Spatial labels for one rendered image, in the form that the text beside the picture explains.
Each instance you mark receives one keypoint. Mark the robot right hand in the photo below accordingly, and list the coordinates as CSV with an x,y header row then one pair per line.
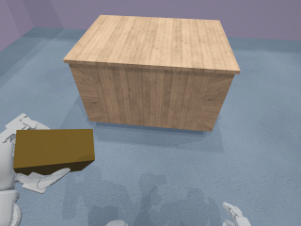
x,y
236,214

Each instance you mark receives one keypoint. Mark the table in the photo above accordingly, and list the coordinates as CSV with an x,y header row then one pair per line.
x,y
152,71

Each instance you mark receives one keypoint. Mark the left robot forearm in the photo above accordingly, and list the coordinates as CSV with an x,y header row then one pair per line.
x,y
10,212

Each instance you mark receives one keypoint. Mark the robot left hand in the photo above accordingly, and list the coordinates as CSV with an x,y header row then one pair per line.
x,y
8,177

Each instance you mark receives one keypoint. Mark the sponge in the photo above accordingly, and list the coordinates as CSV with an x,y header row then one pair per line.
x,y
46,151

